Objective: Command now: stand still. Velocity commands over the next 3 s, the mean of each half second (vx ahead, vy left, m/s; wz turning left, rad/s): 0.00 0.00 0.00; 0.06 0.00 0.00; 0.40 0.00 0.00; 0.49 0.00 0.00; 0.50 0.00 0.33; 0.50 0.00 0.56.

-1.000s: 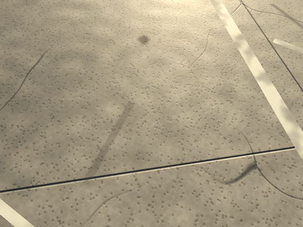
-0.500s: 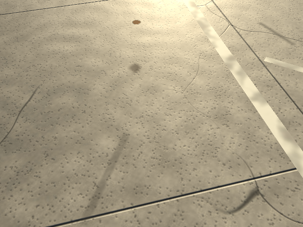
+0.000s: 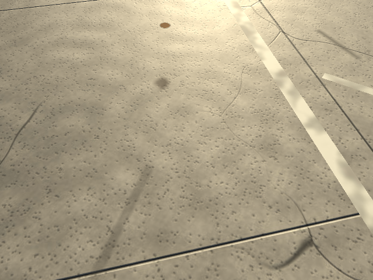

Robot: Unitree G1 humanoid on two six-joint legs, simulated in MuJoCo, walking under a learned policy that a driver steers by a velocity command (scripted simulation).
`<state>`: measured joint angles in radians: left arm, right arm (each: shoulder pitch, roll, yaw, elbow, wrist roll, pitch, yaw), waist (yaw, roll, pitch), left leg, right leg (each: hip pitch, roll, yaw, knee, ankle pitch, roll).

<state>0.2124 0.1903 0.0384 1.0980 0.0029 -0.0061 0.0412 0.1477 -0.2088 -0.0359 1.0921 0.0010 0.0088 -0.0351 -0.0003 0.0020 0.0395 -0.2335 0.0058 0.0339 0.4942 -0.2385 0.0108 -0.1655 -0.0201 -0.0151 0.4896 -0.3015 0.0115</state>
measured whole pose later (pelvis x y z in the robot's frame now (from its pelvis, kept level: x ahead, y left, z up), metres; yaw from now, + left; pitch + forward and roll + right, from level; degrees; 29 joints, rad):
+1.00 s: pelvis +0.02 +0.00 -0.01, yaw -1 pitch +1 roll +0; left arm 0.36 0.17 0.03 1.10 -0.02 -0.04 0.04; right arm 0.29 -0.19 -0.05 1.11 0.03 -0.03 -0.03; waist 0.00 0.00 -0.02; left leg -0.28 0.00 0.04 0.58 -0.36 0.05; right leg -0.25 -0.02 -0.02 0.65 -0.47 -0.06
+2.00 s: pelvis +0.52 -0.02 +0.00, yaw -1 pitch +3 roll +2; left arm 0.03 0.23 0.05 0.85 -0.02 -0.09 -0.02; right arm 0.39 -0.24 -0.05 1.04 0.02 -0.08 0.00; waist -0.09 -0.03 0.00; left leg 0.04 -0.04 0.06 0.24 -0.33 0.01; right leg -0.61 -0.09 -0.01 0.55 0.01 -0.03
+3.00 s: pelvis +1.07 +0.06 +0.01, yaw +29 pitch +3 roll +0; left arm -0.01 0.27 0.06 0.74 0.00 -0.11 0.00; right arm 0.33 -0.26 -0.09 0.80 0.03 -0.05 -0.01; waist -0.08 -0.04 0.02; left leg -0.12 -0.11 -0.14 0.37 -0.29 0.08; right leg -0.63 -0.06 0.09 0.56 0.04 0.04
